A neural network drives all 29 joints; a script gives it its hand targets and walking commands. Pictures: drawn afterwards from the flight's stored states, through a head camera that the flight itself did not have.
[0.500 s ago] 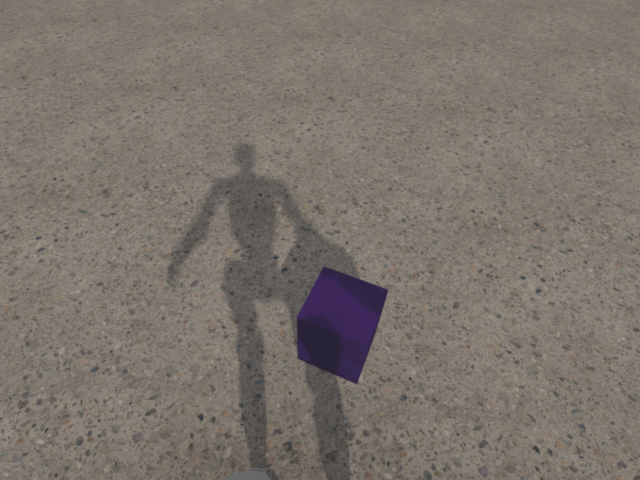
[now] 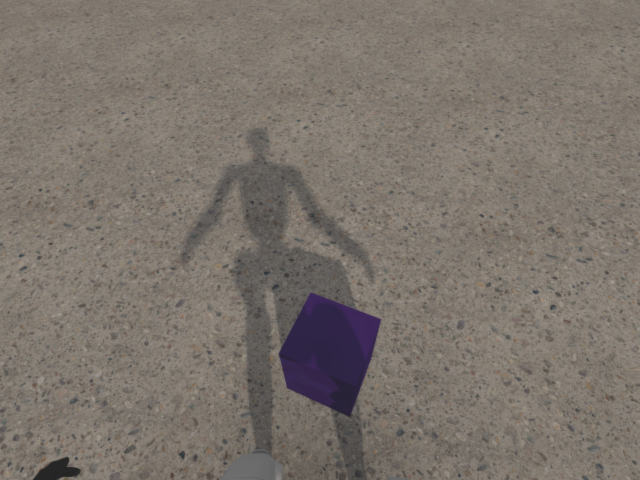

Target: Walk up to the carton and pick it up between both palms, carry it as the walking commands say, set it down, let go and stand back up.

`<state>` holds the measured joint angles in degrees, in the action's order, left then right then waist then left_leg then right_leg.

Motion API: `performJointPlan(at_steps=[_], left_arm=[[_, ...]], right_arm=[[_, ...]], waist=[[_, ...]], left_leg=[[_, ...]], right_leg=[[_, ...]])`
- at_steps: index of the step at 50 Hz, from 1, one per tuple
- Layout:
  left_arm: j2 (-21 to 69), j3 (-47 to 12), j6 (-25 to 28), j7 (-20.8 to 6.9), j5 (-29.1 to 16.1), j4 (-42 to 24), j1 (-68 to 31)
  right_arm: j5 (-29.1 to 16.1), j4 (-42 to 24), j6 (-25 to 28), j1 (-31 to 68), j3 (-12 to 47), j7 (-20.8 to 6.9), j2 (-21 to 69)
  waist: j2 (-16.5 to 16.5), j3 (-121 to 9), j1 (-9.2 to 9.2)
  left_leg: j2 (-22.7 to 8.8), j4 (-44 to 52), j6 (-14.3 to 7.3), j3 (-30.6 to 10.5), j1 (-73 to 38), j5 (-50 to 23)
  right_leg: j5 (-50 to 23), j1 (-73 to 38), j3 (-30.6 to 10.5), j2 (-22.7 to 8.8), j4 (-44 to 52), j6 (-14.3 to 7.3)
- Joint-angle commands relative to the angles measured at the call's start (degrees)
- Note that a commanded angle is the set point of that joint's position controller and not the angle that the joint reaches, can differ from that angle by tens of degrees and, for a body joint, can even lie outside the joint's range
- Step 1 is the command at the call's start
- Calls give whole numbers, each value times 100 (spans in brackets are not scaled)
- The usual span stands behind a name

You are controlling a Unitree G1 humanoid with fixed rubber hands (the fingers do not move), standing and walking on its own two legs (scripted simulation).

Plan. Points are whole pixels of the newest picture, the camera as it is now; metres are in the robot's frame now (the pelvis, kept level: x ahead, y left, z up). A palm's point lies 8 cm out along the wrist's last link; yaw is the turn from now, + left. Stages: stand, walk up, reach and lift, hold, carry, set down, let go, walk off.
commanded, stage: walk up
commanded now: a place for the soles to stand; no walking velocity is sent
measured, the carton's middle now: (330, 356) +0.51 +0.00 -0.61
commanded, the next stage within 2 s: none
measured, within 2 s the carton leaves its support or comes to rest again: neither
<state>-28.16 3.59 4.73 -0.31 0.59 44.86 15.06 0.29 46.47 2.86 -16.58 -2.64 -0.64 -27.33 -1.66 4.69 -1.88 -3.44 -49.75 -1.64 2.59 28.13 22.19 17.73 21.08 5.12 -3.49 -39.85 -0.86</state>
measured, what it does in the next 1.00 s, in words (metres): steps to the left: left foot, then left foot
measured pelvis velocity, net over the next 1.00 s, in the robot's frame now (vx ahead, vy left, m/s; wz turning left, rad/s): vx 0.06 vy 0.10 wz -0.10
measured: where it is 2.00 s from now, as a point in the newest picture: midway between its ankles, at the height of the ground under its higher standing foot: outside the picture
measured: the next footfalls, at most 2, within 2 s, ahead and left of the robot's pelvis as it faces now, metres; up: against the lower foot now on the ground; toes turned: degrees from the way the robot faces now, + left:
left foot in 0.06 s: +0.12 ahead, +0.14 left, +0.00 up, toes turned +3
left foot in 0.98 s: +0.22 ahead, +0.23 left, +0.00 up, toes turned -27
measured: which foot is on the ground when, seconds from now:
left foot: up 0.00-0.04, down 0.06-0.72, up 0.74-0.96, down 0.98-1.00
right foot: down 0.00-0.98, up 1.00-1.00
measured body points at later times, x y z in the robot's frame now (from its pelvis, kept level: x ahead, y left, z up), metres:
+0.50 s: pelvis +0.04 +0.01 +0.02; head +0.05 +0.01 +0.47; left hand +0.17 +0.35 -0.08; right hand +0.19 -0.31 -0.08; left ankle +0.08 +0.13 -0.72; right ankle +0.04 -0.12 -0.72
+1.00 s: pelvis +0.06 +0.10 -0.01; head +0.09 +0.08 +0.44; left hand +0.11 +0.49 -0.07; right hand +0.19 -0.27 -0.09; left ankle +0.14 +0.23 -0.72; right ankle +0.04 -0.11 -0.71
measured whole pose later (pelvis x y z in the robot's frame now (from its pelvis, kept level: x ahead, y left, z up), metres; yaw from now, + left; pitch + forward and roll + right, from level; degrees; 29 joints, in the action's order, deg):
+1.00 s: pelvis +0.06 +0.10 -0.01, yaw -6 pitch -1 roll -1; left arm -31.7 5.5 3.7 6.2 2.0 55.2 19.6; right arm 4.2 46.1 -4.5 -3.7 -8.1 -6.8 -30.0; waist -3.1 5.4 -0.9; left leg -3.6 -42.3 0.4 -0.4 25.2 16.1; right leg 25.5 20.1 -4.8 -6.0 -44.7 0.7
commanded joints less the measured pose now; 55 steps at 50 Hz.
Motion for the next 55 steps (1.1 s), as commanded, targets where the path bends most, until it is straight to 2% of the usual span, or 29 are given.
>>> performJointPlan(at_steps=[1,2,3,4,5,6,8,9,10,11,16,20,35,36,37,38,39,40,43,45,46,47,48,49,50,51,53,54,55], left_arm=[[-1194,194,-8,79,-50,-182,-134],[-1106,145,-41,93,-73,-158,-158],[-924,85,-66,110,-113,-171,-181],[-704,8,-88,119,-160,-195,-50],[-659,-33,-147,165,-206,-72,-72],[-768,-20,-172,190,-196,86,-69],[-908,-18,-115,188,-98,372,-3],[-1121,13,-63,187,-29,411,-193],[-1282,55,-17,187,-2,459,-310],[-1267,36,-5,193,-10,511,-449],[-927,-88,-37,190,-66,815,-795],[-817,-137,-88,160,-73,1051,-999],[-699,-195,-162,85,-8,1647,-1491],[-1301,57,-112,309,-59,1880,-74],[-1635,262,-68,407,-14,1866,252],[-1869,451,-24,493,38,1703,327],[-1795,465,27,559,22,1470,113],[-1646,434,54,593,-4,1273,-112],[-1546,404,78,587,94,995,19],[-1674,450,68,616,149,860,216],[-1742,473,49,639,156,773,175],[-1773,480,24,659,158,669,3],[-1628,429,-8,669,167,554,-211],[-1194,301,-33,685,170,467,-194],[-680,139,-27,731,104,207,-106],[-1031,166,-65,825,53,340,60],[-1233,289,-42,695,-1,571,555],[-1242,314,-34,610,6,654,767],[-1154,315,-20,510,57,686,827]], right_arm=[[-5,-100,-46,-308,-254,23,-741],[30,-81,-49,-247,-276,30,-793],[86,-95,-40,-200,-330,42,-970],[118,-184,-9,58,-380,52,-1273],[50,-197,-13,361,-346,68,-1358],[16,-130,-51,529,-301,55,-1279],[-17,-51,-148,1040,-186,44,-989],[-52,27,-172,1068,-156,35,-873],[-53,142,-188,1018,-154,24,-842],[-40,260,-196,1017,-134,11,-825],[-32,597,-153,1373,-84,-23,-822],[-33,836,-169,1633,-17,-24,-772],[-17,1391,-185,1759,22,-36,-688],[344,719,-374,2086,-247,-265,-1224],[377,499,-508,2196,-253,-378,-994],[410,282,-610,2272,-272,-462,-850],[378,205,-655,2116,-330,-508,-804],[342,159,-665,1889,-404,-543,-836],[341,-102,-714,1829,-505,-655,-805],[345,-275,-777,1875,-573,-695,-797],[347,-306,-794,1755,-625,-695,-833],[357,-287,-795,1462,-681,-676,-867],[377,-177,-769,929,-748,-633,-927],[415,-56,-714,266,-839,-574,-1134],[449,-265,-650,58,-915,-525,-1771],[312,-411,-638,519,-988,-504,-1876],[203,-579,-584,873,-890,-383,-1455],[191,-649,-546,1048,-835,-319,-1304],[191,-646,-525,1026,-774,-277,-1245]], waist=[[1075,-737,193],[973,-758,250],[627,-875,307],[-112,-998,213],[-510,-1091,217],[-420,-950,148],[-174,-625,20],[212,-476,111],[379,-505,212],[295,-548,264],[170,-757,198],[9,-709,150],[97,-669,179],[-471,-749,11],[337,-425,-119],[858,-45,-186],[609,-36,1],[317,-129,191],[692,-345,150],[972,-291,101],[1074,-297,177],[1061,-357,391],[756,-466,744],[-63,-680,1089],[-2096,-655,1207],[-1351,-597,999],[-713,-255,516],[-688,-216,291],[-801,-247,272]], left_leg=[[96,850,-94,126,-1181,-772],[185,1247,-166,29,-1453,-960],[-104,1423,-276,-418,-1863,-1683],[-857,1745,-544,-1478,-1980,-2083],[-1424,2114,-1137,-2201,-1466,-1940],[-1338,2113,-1198,-2034,-1190,-1707],[-670,1692,-624,-1176,-645,-1250],[-322,1291,-331,-804,-635,-1273],[-158,1040,-169,-621,-891,-1483],[-166,1140,-129,-582,-1161,-1517],[-435,1798,-308,-811,-1519,-2002],[-427,2248,-243,-779,-1495,-1885],[-440,3241,-66,-743,-1868,-1541],[-47,2212,-24,-113,-1457,-44],[115,1426,4,-111,99,382],[-80,320,71,-554,1324,466],[-346,-316,125,-976,1548,171],[-444,-479,191,-1111,1358,-72],[-249,-96,306,-631,403,239],[-142,246,246,-379,-147,185],[-65,401,200,-258,-503,128],[33,672,131,-106,-1085,-50],[245,1098,33,53,-1956,-141],[186,1688,-202,-196,-2705,102],[-1569,3549,-836,-2791,-2450,1331],[-1945,3629,-1364,-3069,-1567,1772],[-1667,3258,-1328,-2476,-1158,1706],[-1423,3039,-1155,-1971,-1161,1513],[-1305,2886,-1149,-1612,-1071,1164]], right_leg=[[-2950,55,-818,-1075,607,-956],[-2176,211,-807,-963,426,-783],[-1361,518,-781,-859,233,-553],[-369,789,-507,-445,-241,-237],[603,422,-288,30,-649,-36],[964,82,-330,62,-458,-26],[285,-321,-671,-144,523,-140],[56,-172,-1193,-512,988,-269],[-224,-36,-1554,-831,1213,-442],[-531,35,-1477,-896,1198,-505],[-814,-386,-786,-446,1116,-139],[-884,-741,-683,-428,1373,-101],[-924,-1340,-562,-503,2309,-33],[-311,-1458,-1353,-792,2337,-435],[496,-2118,-2296,-1401,2501,-810],[957,-2376,-3117,-2017,2644,-1327],[708,-2173,-3173,-2221,2530,-1541],[298,-1909,-2890,-2055,2365,-1498],[-1009,-1077,-1814,-1318,1776,-1154],[-822,-435,-1688,-1170,1591,-1036],[-549,-78,-1688,-1113,1495,-980],[-285,412,-1579,-1002,1292,-901],[-154,1088,-1278,-712,720,-743],[107,1629,-851,-219,-412,-553],[1960,2384,-82,795,-2143,-137],[2015,1950,-780,576,-3068,-87],[1222,1622,-817,287,-3086,-1],[997,1313,-665,89,-2318,38],[1087,931,-391,86,-1701,60]])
